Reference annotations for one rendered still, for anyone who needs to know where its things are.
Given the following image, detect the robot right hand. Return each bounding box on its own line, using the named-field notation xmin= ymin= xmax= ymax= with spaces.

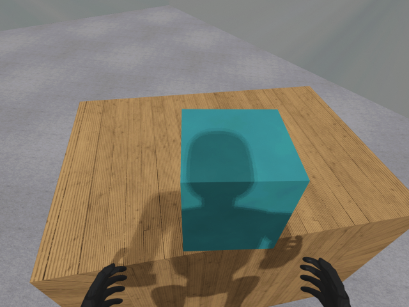
xmin=300 ymin=257 xmax=351 ymax=307

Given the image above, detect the carton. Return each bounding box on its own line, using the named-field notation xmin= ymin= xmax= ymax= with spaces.
xmin=180 ymin=109 xmax=310 ymax=251

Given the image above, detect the pedestal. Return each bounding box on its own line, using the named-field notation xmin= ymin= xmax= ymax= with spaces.
xmin=30 ymin=86 xmax=409 ymax=307

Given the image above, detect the robot left hand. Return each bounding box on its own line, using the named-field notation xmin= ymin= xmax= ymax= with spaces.
xmin=81 ymin=263 xmax=127 ymax=307

